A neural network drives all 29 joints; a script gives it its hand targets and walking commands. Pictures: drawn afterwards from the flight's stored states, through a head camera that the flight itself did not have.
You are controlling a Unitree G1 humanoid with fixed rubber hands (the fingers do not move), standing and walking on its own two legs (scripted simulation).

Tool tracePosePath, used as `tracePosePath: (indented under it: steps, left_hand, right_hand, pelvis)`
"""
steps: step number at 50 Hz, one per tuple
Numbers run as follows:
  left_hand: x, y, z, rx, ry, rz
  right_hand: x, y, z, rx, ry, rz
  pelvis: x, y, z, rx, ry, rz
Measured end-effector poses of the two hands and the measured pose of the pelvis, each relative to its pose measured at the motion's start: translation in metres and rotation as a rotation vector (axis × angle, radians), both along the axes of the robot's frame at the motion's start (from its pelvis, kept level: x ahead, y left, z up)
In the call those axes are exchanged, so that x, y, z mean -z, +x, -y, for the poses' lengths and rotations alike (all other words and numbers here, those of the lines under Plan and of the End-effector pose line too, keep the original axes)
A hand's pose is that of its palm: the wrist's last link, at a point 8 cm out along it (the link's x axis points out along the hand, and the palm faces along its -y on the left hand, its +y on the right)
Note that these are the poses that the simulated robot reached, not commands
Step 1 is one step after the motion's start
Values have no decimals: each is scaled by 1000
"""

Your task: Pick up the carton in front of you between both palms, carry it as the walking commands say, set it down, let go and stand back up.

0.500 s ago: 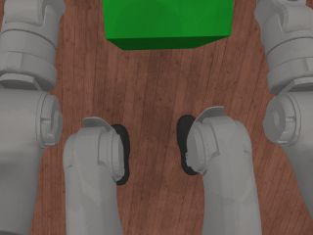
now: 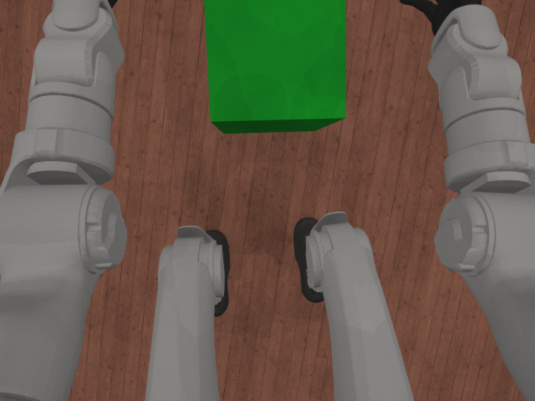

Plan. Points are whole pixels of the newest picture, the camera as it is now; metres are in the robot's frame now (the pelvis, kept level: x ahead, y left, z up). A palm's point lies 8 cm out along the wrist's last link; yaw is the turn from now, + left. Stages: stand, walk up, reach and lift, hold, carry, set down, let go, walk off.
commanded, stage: set down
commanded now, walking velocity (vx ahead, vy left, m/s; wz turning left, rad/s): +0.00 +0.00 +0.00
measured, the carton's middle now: (271, 73) +0.55 -0.05 -0.37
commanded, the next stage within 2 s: let go in 0.40 s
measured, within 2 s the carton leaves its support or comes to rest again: neither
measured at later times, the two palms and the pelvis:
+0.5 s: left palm out of the picture +0.57 +0.16 +0.04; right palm out of the picture +0.53 -0.24 +0.04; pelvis +0.02 +0.00 +0.14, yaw +0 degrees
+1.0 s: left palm out of the picture +0.41 +0.20 +0.14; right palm out of the picture +0.38 -0.25 +0.15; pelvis +0.09 -0.01 +0.24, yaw +0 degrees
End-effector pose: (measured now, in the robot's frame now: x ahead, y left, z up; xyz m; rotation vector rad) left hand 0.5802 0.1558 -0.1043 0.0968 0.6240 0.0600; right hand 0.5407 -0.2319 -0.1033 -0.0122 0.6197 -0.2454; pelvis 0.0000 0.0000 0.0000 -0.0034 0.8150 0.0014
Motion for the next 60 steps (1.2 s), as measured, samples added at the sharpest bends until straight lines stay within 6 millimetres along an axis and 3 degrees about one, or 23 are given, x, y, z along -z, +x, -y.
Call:
tracePosePath:
  steps: [17, 26, 33, 40, 48, 60]
  left_hand:
    - [-110, -2, -5, 14, -6, -1]
    - [-149, -14, -7, 20, 27, -26]
    - [-169, -62, -18, 1, 91, -79]
    - [-200, -113, -29, 2, 90, -107]
    - [-239, -158, -41, 11, 82, -112]
    - [-286, -244, -64, 23, 81, -141]
  right_hand:
    - [-110, -3, 5, -14, 8, 4]
    - [-148, -13, 5, -51, -15, -22]
    - [-169, -51, 7, -146, -74, -102]
    - [-205, -98, 15, -185, -88, -148]
    - [-244, -145, 16, -187, -77, -153]
    - [-294, -235, 7, -171, -72, -180]
  pelvis:
    - [-99, 17, 1, 2, 4, -23]
    - [-145, 25, 2, 2, 5, -1]
    - [-180, 42, 5, 0, 11, 58]
    - [-211, 61, 9, -1, 10, 162]
    - [-236, 81, 9, 3, 7, 291]
    - [-270, 103, 2, 10, -2, 557]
